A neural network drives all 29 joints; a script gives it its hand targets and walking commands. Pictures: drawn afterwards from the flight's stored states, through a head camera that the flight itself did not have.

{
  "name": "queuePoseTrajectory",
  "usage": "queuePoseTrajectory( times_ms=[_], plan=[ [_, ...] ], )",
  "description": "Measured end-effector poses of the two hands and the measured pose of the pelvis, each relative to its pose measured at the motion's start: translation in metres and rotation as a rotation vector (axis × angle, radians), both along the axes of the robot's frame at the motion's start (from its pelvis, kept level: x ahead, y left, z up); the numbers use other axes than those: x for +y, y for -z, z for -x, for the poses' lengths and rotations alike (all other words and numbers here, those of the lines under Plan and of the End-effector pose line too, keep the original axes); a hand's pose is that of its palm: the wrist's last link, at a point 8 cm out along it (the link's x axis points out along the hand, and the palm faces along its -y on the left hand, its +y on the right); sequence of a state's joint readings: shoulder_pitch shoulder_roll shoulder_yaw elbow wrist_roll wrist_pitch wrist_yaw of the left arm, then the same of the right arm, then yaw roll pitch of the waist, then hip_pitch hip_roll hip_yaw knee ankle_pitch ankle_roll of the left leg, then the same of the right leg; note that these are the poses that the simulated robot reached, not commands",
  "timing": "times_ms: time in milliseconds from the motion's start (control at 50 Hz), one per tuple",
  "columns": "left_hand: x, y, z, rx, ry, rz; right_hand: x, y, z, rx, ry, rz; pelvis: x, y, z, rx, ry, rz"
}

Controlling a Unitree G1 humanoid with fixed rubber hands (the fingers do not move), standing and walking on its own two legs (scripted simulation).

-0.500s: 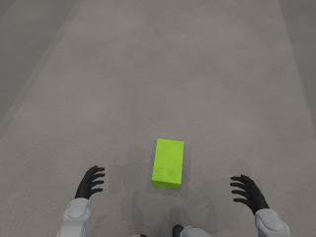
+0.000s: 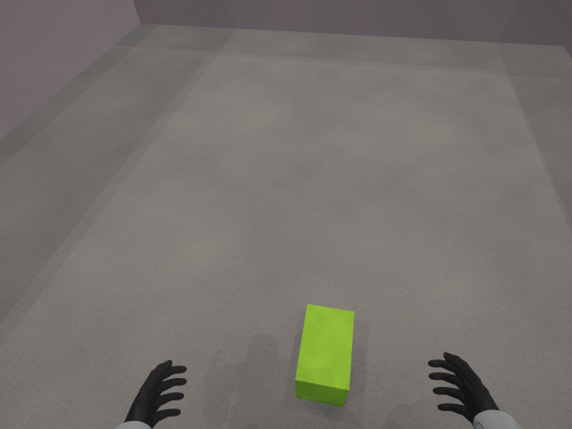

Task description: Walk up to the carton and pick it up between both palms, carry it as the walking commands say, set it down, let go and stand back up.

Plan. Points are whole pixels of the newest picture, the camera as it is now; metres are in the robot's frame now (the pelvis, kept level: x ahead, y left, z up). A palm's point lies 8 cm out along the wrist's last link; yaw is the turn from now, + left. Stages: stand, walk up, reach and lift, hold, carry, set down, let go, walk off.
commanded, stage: let go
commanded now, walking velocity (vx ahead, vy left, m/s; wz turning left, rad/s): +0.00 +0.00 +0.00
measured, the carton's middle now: (324, 354) +0.45 -0.08 -0.67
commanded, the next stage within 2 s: stand in 0.12 s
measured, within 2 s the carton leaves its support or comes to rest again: neither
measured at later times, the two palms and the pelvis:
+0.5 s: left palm out of the picture +0.13 +0.28 -0.08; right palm (520, 420) +0.16 -0.30 -0.09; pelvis +0.01 -0.02 +0.00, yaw +2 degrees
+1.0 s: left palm out of the picture +0.11 +0.28 -0.09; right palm out of the picture +0.13 -0.31 -0.10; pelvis +0.01 -0.03 +0.00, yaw +2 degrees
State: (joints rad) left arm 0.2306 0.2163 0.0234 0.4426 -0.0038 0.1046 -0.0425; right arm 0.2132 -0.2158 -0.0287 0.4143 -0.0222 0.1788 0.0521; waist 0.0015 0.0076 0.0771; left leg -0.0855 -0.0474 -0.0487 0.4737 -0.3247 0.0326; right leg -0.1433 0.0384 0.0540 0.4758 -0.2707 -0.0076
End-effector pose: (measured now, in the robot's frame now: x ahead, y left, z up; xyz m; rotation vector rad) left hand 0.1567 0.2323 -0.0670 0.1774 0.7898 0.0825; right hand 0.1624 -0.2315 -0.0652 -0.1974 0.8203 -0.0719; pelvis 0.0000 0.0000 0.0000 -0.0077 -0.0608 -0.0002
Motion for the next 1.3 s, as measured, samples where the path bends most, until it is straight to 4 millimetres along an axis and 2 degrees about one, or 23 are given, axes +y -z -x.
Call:
queuePoseTrajectory(
  times_ms=[100,160,300,400,740,1300],
  plan=[
    [-0.006,0.0,-0.003,-0.016,-0.008,0.001,-0.008,0.003,0.002,0.024,0.019,0.029,-0.005,0.002,-0.001,-0.011,0.007,-0.003],
    [-0.006,0.005,0.002,0.002,-0.002,-0.039,-0.019,0.005,0.001,0.009,0.025,0.064,-0.008,0.003,-0.001,0.005,0.0,-0.001],
    [0.031,0.011,0.024,0.106,-0.051,-0.178,-0.051,0.018,0.006,0.025,0.02,0.122,-0.014,0.004,-0.004,0.052,-0.015,-0.001],
    [0.045,0.008,0.03,0.141,-0.085,-0.22,-0.062,0.025,0.008,0.069,0.007,0.14,-0.019,0.002,-0.008,0.063,-0.022,-0.003],
    [0.037,0.017,0.035,0.195,-0.116,-0.2,-0.076,0.031,0.008,0.128,-0.002,0.166,-0.027,-0.001,-0.017,0.047,-0.034,-0.003],
    [0.05,0.02,0.069,0.28,-0.128,-0.205,-0.088,0.035,0.056,0.231,0.028,0.187,-0.024,-0.007,0.002,0.023,-0.026,-0.008]
  ],
)
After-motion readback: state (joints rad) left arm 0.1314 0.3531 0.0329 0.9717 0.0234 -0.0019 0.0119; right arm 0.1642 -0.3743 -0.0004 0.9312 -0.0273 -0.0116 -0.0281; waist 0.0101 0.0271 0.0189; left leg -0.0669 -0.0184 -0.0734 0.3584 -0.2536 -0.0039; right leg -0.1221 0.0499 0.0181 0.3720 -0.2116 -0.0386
